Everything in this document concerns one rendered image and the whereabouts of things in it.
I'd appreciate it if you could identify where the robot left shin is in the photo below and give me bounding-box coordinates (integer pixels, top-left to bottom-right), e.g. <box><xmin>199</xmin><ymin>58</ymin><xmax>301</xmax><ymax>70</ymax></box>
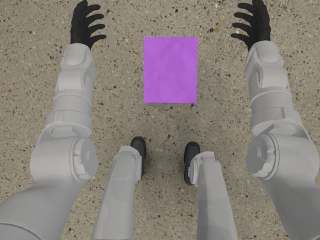
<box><xmin>112</xmin><ymin>146</ymin><xmax>141</xmax><ymax>165</ymax></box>

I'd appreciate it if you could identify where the robot left upper arm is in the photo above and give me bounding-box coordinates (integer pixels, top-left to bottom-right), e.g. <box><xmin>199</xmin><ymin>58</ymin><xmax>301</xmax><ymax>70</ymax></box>
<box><xmin>0</xmin><ymin>135</ymin><xmax>99</xmax><ymax>240</ymax></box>

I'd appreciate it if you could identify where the robot left hand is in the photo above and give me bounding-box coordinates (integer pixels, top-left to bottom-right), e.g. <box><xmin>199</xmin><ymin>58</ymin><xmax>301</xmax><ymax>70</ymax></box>
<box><xmin>70</xmin><ymin>0</ymin><xmax>107</xmax><ymax>51</ymax></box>

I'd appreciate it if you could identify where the robot right upper arm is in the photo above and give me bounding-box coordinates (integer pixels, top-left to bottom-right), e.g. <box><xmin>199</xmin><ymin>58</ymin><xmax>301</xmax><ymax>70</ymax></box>
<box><xmin>245</xmin><ymin>132</ymin><xmax>320</xmax><ymax>240</ymax></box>

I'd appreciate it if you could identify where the robot right forearm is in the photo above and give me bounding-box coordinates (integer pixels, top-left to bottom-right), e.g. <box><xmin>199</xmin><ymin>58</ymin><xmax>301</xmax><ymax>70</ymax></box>
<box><xmin>244</xmin><ymin>40</ymin><xmax>320</xmax><ymax>173</ymax></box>

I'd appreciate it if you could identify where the robot left forearm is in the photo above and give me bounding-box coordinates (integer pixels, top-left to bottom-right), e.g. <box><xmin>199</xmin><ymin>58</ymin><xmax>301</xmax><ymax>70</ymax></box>
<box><xmin>30</xmin><ymin>43</ymin><xmax>97</xmax><ymax>177</ymax></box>

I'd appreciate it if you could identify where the carton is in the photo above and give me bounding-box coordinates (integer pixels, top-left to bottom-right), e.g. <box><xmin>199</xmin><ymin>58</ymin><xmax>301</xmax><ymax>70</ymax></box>
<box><xmin>143</xmin><ymin>37</ymin><xmax>198</xmax><ymax>104</ymax></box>

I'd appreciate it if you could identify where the robot left foot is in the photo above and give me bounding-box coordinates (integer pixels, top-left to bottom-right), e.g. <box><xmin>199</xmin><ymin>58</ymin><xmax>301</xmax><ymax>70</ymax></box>
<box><xmin>130</xmin><ymin>136</ymin><xmax>146</xmax><ymax>178</ymax></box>

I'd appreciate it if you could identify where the robot right hand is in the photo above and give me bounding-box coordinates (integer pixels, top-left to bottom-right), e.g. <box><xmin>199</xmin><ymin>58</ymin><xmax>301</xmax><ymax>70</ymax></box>
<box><xmin>230</xmin><ymin>0</ymin><xmax>271</xmax><ymax>52</ymax></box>

